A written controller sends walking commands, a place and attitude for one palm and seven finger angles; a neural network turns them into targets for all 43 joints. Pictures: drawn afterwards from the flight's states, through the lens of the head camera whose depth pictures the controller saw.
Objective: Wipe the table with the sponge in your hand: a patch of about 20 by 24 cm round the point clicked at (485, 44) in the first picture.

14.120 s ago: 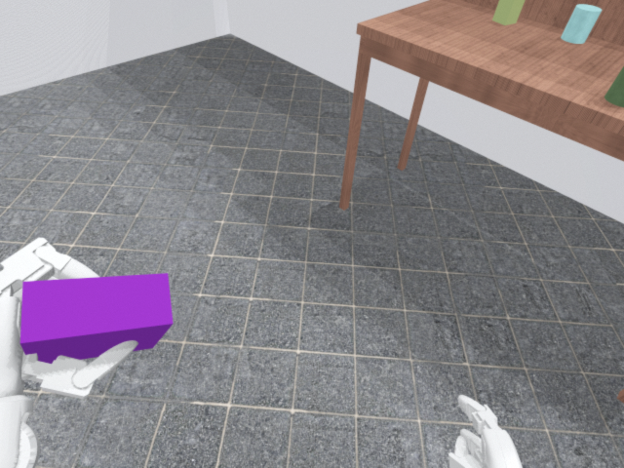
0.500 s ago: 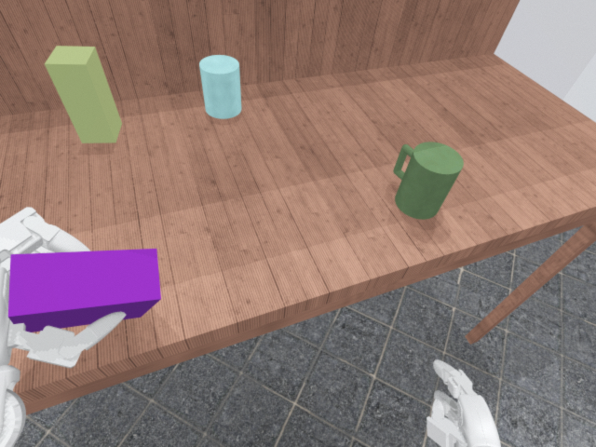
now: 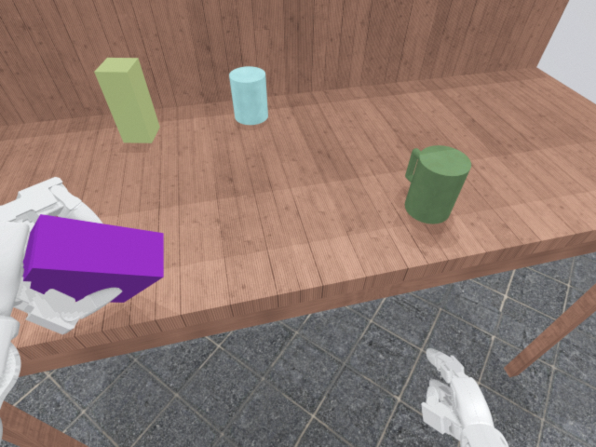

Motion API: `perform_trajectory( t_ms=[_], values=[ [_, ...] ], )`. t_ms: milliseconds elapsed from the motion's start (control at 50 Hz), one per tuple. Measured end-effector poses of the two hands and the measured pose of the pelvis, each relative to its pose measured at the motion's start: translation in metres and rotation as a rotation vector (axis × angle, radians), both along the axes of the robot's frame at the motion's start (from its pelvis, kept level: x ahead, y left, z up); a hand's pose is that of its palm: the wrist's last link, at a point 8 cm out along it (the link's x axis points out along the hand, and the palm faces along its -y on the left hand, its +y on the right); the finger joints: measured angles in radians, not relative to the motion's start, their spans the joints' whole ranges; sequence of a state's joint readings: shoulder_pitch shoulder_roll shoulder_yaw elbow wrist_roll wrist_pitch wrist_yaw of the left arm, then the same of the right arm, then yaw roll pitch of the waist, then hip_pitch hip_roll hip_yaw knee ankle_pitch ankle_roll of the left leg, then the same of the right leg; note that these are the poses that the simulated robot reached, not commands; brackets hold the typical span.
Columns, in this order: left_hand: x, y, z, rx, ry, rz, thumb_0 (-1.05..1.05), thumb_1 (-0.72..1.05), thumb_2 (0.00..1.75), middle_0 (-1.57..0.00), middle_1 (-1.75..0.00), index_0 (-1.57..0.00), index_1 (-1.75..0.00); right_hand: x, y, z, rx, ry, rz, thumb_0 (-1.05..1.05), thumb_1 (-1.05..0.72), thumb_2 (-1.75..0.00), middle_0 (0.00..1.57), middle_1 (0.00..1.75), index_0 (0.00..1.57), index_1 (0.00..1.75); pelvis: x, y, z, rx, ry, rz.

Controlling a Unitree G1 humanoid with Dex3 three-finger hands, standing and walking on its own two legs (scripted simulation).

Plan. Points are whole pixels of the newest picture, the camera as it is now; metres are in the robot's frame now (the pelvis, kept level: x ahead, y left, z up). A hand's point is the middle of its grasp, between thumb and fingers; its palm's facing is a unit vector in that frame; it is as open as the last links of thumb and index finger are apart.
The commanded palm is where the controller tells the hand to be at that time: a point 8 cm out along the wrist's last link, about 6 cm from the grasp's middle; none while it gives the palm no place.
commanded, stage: turn the palm down, sponge in hand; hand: left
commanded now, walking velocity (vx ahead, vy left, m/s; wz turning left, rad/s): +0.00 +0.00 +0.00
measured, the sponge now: (107, 267) +0.24 +0.24 +0.17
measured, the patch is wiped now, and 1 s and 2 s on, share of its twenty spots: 0.00 0.00 0.00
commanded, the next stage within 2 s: move the sponge above the wiping area in 1.78 s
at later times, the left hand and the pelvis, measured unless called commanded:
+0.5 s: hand (76, 213) +0.25 +0.25 +0.24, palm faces +0.40 -0.39 -0.83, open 9.3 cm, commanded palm +0.20 +0.27 +0.26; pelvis +0.01 -0.04 +0.00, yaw -2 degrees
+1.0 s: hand out of the picture +0.24 +0.32 +0.26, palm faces +0.43 -0.21 -0.88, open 9.3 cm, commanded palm +0.18 +0.29 +0.30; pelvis -0.01 +0.02 +0.01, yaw -2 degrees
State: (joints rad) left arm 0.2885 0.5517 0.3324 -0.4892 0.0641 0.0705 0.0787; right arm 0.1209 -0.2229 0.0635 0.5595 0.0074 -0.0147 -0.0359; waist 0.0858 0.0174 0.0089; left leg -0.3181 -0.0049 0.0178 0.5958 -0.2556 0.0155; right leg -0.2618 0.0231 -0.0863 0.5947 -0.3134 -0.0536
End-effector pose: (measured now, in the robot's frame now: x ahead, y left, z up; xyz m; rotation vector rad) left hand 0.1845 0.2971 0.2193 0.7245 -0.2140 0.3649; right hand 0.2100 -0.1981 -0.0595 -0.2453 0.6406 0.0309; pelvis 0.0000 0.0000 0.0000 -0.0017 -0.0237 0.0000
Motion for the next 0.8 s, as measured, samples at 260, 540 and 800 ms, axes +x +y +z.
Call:
perform_trajectory(
  t_ms=[260, 540, 800],
  values=[
    [0.029, -0.029, 0.008, 0.182, 0.249, 0.039, 0.0, -0.41, 1.01, -0.8, -1.38, -0.8, -1.38, -0.001, -0.048, -0.018, 0.028, -0.004, -0.084, 0.01, -0.91, -0.9, 0.2, 0.3, 0.2, 0.3, 0.001, -0.03, -0.002, 0.013, -0.017, 0.005],
    [0.024, -0.017, 0.052, 0.34, 0.175, 0.209, 0.0, -0.41, 1.01, -0.8, -1.38, -0.81, -1.38, -0.016, -0.085, -0.031, 0.003, 0.064, -0.177, 0.01, -0.91, -0.9, 0.2, 0.3, 0.2, 0.3, 0.012, -0.034, -0.005, 0.021, -0.021, -0.026],
    [0.021, -0.055, 0.051, 0.506, 0.115, -0.038, 0.0, -0.41, 1.01, -0.81, -1.38, -0.81, -1.38, 0.007, -0.027, 0.001, 0.03, -0.074, -0.114, 0.01, -0.91, -0.9, 0.2, 0.3, 0.2, 0.3, 0.0, -0.008, 0.0, 0.007, -0.043, -0.044]
  ],
)
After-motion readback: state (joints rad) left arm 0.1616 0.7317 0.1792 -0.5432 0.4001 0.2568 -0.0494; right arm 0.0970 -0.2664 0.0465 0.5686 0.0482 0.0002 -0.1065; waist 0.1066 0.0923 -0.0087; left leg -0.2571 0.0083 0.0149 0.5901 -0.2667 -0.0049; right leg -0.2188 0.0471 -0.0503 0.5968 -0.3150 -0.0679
